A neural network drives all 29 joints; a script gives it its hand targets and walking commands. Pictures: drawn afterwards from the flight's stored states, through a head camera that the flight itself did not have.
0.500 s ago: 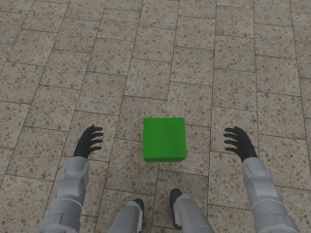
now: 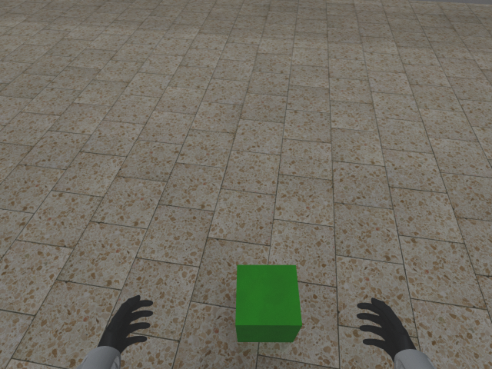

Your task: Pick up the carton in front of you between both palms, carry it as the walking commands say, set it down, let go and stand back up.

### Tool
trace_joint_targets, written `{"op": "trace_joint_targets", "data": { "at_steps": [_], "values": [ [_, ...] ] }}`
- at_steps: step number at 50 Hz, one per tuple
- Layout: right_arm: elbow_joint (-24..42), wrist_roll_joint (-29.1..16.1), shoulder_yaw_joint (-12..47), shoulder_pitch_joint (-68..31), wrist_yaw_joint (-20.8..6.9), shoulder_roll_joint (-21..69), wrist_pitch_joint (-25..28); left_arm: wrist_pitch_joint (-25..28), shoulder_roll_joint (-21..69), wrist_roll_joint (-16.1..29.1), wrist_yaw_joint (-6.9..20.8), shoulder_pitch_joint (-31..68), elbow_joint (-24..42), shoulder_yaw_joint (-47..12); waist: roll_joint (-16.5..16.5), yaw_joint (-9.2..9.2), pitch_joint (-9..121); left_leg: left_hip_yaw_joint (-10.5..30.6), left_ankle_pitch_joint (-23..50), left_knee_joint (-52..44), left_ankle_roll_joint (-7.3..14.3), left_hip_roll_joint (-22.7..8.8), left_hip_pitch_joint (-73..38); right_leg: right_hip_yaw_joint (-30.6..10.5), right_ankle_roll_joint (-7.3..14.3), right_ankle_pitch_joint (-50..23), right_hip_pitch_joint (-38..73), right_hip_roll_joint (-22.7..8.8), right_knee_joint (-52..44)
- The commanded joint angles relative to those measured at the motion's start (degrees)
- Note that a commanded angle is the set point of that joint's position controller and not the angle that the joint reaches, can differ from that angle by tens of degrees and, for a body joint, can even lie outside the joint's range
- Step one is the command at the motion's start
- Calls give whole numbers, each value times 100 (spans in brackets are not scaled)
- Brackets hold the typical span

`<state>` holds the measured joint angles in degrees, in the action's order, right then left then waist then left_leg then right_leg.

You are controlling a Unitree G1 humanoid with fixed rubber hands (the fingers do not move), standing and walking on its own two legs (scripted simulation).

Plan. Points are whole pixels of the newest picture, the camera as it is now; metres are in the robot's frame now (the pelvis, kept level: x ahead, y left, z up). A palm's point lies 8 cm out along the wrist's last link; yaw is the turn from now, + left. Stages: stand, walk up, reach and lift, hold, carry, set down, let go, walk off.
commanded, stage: let go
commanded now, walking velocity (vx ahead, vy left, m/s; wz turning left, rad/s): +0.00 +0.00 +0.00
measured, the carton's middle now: (265, 304) +0.40 -0.05 -0.65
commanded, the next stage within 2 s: stand in 0.24 s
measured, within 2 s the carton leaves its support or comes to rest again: neither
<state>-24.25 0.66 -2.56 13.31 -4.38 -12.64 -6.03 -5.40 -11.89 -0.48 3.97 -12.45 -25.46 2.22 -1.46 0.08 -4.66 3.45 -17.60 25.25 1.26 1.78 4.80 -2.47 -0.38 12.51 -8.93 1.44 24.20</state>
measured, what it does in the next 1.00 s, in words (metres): stands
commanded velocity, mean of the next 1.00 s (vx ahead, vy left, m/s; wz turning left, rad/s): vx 0.00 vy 0.00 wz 0.00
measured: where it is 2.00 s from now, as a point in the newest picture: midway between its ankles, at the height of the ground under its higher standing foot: outside the picture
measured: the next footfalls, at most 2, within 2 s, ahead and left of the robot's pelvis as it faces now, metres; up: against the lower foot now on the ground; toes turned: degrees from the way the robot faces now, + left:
none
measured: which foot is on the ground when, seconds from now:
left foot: down 0.00-1.00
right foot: down 0.00-1.00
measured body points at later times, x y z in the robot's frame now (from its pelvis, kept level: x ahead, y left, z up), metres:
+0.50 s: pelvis +0.01 -0.01 -0.01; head +0.02 -0.02 +0.44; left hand +0.15 +0.28 -0.10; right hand +0.16 -0.30 -0.10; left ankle -0.04 +0.11 -0.74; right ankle +0.01 -0.12 -0.74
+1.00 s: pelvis +0.02 -0.01 +0.00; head +0.02 -0.02 +0.45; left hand +0.14 +0.29 -0.10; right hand +0.15 -0.31 -0.10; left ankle -0.04 +0.11 -0.74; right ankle +0.01 -0.13 -0.74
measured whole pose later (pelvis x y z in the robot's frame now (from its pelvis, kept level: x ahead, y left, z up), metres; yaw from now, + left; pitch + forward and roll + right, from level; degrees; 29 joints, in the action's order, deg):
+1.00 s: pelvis +0.02 -0.01 +0.00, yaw +1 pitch -1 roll +0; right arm -44.7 1.6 -1.5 11.7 1.6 -20.2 -0.2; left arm 0.2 -19.4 -1.8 -1.1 -8.2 -49.6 1.6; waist -0.9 0.4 -0.7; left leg 4.0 -18.7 25.6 0.2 1.2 5.8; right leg -0.8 0.7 15.0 -10.4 1.4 26.5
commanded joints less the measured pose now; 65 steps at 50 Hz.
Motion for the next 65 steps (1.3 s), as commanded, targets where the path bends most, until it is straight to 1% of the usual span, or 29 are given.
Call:
{"op": "trace_joint_targets", "data": {
  "at_steps": [1, 7, 11, 12, 13, 14, 15, 16, 17, 20, 22, 24, 27, 31, 41, 65],
  "values": [
    [558, 28, -187, -261, 6, -567, -73, -57, -454, -32, 8, 342, 566, 144, -16, -21, -23, -149, 435, -829, -137, -189, 1399, 281, -72, -716, 1342, 178, 2],
    [608, 39, -176, -213, 31, -524, -140, -145, -489, -80, 9, 261, 598, 221, 70, -11, 169, -203, 1095, -584, -194, -56, 930, 189, -24, -1157, 1299, 144, -50],
    [642, 19, -158, -214, 43, -494, -128, -144, -491, -90, 26, 266, 620, 242, 88, 1, 302, -208, 1351, -487, -210, -10, 748, 137, -22, -1454, 1276, 115, -53],
    [882, 139, -221, -352, 212, -666, -438, 20, -492, -3, -99, -103, 221, 243, 251, 15, 621, -202, 1744, -272, -222, 7, 510, 208, -111, -1450, 1150, 277, 127],
    [-63, 94, -312, -384, 459, -1221, -64, 174, -1294, -161, -360, 286, -324, 374, 96, 116, 538, -88, 1173, 6, -309, -272, 1059, 35, -104, -1178, 344, -314, 137],
    [-149, 118, -312, -200, 541, -1156, 104, 252, -1296, -193, -453, 217, -377, 369, 53, 47, 575, -20, 890, 14, -294, -277, 827, -116, -41, -851, 113, -392, 91],
    [-243, 157, -261, -212, 546, -1089, 208, 311, -1217, -198, -474, 293, -468, 325, 60, -3, 568, 55, 513, -14, -270, -315, 781, -190, -12, -373, -153, -408, 30],
    [-325, 186, -236, -249, 543, -1074, 285, 358, -1193, -211, -478, 354, -543, 310, 64, -17, 514, 121, 252, -25, -230, -331, 786, -247, 14, 6, -291, -403, -26],
    [-413, 182, -221, -279, 531, -1042, 347, 390, -1174, -212, -492, 404, -620, 296, 63, -6, 504, 169, 182, -10, -204, -351, 841, -263, 36, 122, -345, -398, -18],
    [-606, 163, -212, -360, 491, -1164, 456, 476, -1219, -188, -457, 486, -832, 264, 69, -6, 675, 262, 742, 39, -182, -431, 788, -268, 63, -499, -222, -414, 117],
    [-735, 164, -207, -351, 505, -1237, 492, 511, -1268, -183, -461, 471, -979, 253, 63, -1, 760, 291, 1171, 68, -173, -465, 722, -261, 79, -959, -112, -439, 201],
    [-866, 160, -201, -322, 526, -1296, 514, 532, -1334, -178, -478, 443, -1127, 243, 90, 3, 819, 305, 1492, 93, -170, -486, 649, -260, 96, -1270, -24, -466, 236],
    [-1040, 149, -196, -261, 561, -1383, 544, 556, -1423, -173, -513, 426, -1306, 231, 126, -3, 862, 324, 1756, 95, -163, -509, 550, -273, 114, -1544, 75, -504, 246],
    [-1213, 137, -184, -220, 587, -1461, 576, 581, -1508, -167, -539, 441, -1494, 211, 134, 2, 849, 342, 1910, 57, -147, -531, 488, -290, 127, -1693, 166, -539, 224],
    [-1506, 110, -144, -216, 616, -1541, 623, 619, -1590, -143, -547, 539, -1860, 165, 103, 28, 776, 370, 2008, -98, -120, -576, 437, -317, 150, -1733, 302, -578, 125],
    [-2252, 84, -25, -408, 588, -1743, 701, 648, -1790, -91, -493, 703, -2627, 77, 118, 54, 493, 468, 1231, -639, -39, -674, 425, -497, 181, -1077, 293, -667, -335]
  ]
}}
